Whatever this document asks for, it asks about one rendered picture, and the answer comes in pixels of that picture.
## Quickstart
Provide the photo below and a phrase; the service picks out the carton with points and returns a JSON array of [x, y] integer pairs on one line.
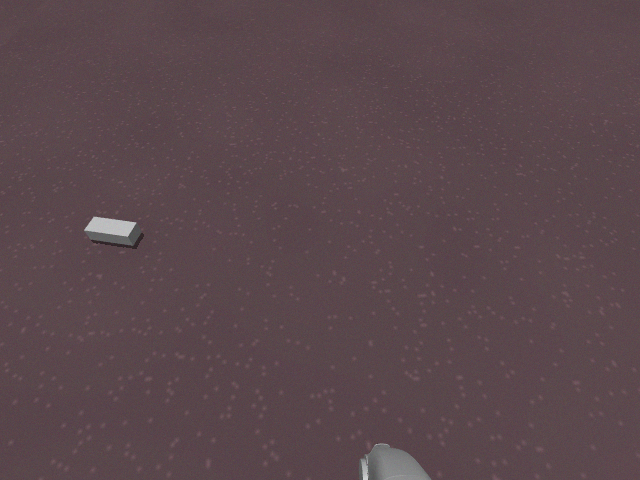
[[114, 231]]

